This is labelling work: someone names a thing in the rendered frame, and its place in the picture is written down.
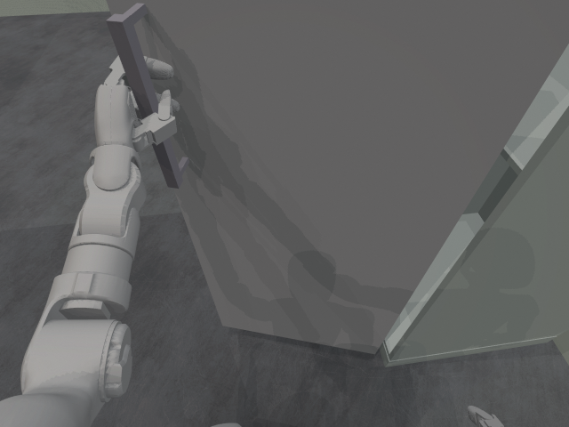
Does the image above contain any left robot forearm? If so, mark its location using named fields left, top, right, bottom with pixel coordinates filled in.
left=20, top=144, right=147, bottom=394

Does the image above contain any fridge door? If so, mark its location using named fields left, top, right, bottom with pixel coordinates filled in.
left=106, top=0, right=569, bottom=354

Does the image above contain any robot left hand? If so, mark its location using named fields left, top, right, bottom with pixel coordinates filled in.
left=94, top=55, right=180, bottom=154

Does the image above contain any handle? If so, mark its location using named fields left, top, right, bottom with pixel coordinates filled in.
left=106, top=3, right=189, bottom=189

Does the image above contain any robot right hand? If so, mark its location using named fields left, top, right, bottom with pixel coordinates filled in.
left=467, top=406, right=504, bottom=427

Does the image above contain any robot left upper arm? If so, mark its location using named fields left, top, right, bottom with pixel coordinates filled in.
left=0, top=319, right=132, bottom=427

